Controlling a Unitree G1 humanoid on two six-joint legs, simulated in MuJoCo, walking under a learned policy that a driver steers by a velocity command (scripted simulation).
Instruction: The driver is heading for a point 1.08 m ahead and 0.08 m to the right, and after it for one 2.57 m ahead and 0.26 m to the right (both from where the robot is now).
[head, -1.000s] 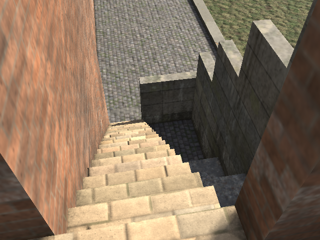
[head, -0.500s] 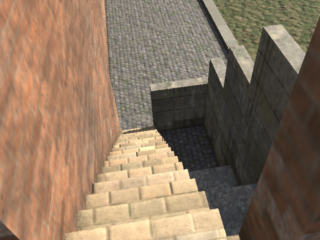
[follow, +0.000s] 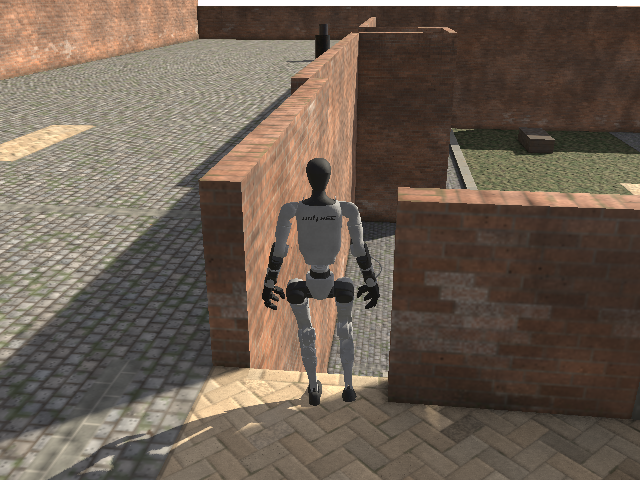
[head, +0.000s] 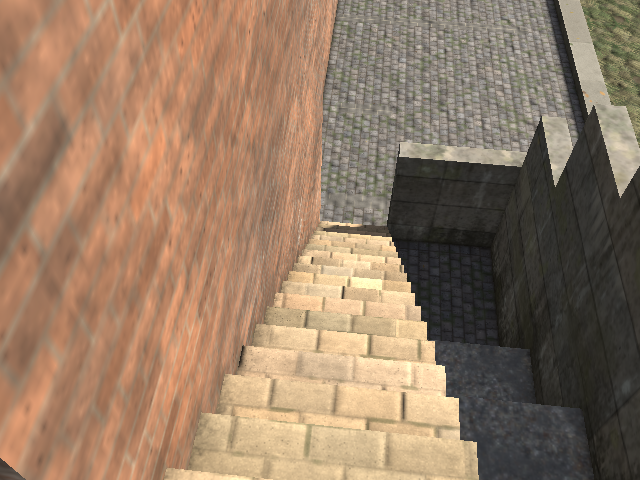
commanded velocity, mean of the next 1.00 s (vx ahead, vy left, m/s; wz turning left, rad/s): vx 0.50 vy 0.00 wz -0.12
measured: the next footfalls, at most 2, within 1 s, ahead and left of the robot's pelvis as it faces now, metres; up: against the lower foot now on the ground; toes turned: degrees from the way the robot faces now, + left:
right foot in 0.58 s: +0.37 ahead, -0.12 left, -0.22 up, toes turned +6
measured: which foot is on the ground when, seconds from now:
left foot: down 0.00-0.56, up 0.58-1.00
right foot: up 0.00-0.56, down 0.58-1.00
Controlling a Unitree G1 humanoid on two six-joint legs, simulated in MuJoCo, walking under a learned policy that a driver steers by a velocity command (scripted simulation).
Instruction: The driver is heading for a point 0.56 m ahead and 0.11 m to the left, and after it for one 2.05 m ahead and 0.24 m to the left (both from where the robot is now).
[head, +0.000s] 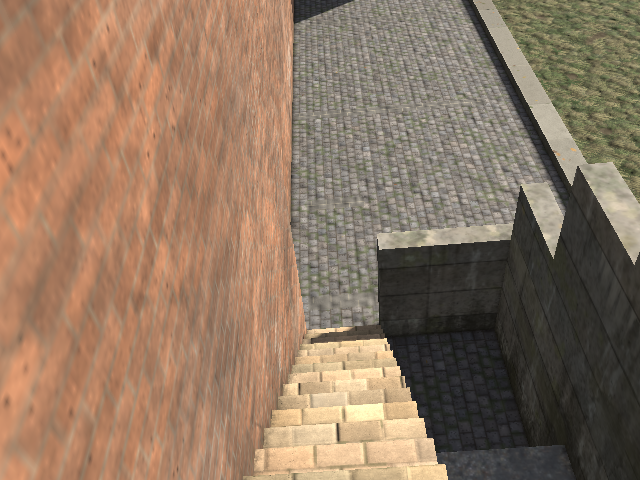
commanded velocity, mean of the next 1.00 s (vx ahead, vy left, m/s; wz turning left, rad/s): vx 0.46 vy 0.00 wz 0.34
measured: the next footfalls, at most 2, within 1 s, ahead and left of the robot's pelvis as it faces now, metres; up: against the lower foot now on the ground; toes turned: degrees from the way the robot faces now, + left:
left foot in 0.08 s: +0.10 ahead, +0.09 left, -0.21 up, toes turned +0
right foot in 0.50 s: +0.34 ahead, -0.10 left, -0.43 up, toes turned +13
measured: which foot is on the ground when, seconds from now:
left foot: up 0.00-0.06, down 0.08-0.50, up 0.52-1.00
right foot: down 0.00-0.10, up 0.12-0.48, down 0.50-1.00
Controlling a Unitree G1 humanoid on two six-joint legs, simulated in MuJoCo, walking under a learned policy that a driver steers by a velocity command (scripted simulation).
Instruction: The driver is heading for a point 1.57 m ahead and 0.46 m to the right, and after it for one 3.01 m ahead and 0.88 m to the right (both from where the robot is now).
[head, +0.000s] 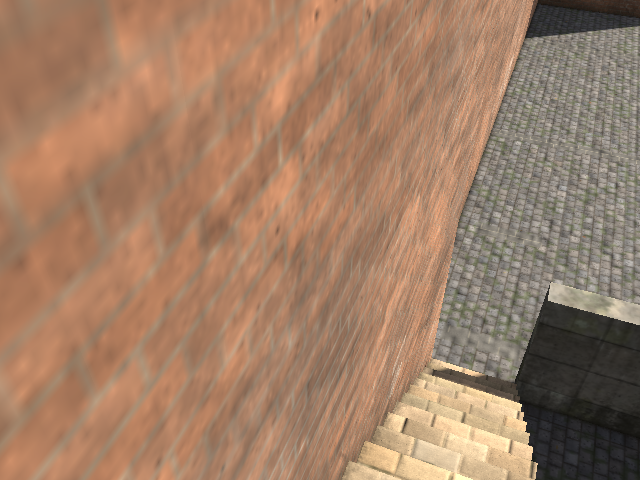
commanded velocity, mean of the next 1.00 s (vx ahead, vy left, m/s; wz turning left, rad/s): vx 0.04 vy -0.01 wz -0.41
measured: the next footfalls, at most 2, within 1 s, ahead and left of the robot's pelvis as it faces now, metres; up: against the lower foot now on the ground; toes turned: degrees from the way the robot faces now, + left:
left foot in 0.04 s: +0.16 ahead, +0.14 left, -0.22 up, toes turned +3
right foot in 0.50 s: +0.11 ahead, -0.13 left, -0.22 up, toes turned -18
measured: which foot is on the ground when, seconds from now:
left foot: up 0.00-0.02, down 0.04-0.52, up 0.54-0.88, down 0.90-1.00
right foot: down 0.00-0.02, up 0.04-0.48, down 0.50-1.00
